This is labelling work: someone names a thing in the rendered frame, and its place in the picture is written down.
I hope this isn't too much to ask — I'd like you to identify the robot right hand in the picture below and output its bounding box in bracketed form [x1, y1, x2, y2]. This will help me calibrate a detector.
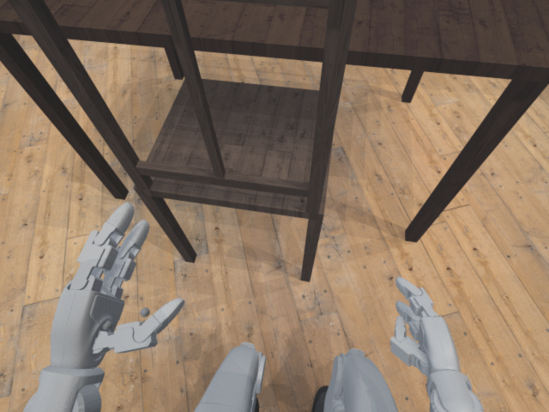
[390, 276, 461, 378]

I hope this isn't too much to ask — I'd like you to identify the robot left thigh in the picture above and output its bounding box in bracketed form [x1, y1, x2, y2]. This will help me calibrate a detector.
[194, 346, 266, 412]

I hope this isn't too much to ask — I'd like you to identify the robot left hand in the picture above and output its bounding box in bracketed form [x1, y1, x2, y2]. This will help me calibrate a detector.
[51, 202, 185, 369]

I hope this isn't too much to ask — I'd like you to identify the robot right foot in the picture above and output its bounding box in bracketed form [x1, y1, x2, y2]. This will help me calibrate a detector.
[311, 386, 329, 412]

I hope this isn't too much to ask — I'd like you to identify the chair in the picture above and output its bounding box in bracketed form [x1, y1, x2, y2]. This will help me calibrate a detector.
[8, 0, 358, 282]

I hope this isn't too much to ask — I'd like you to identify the robot right forearm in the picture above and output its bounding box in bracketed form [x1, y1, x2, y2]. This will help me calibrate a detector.
[426, 370, 484, 412]

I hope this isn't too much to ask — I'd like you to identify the robot left forearm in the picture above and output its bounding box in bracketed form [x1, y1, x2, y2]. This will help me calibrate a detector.
[23, 365, 105, 412]

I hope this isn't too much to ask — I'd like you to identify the table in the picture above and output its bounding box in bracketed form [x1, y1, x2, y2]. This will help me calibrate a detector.
[0, 0, 549, 242]

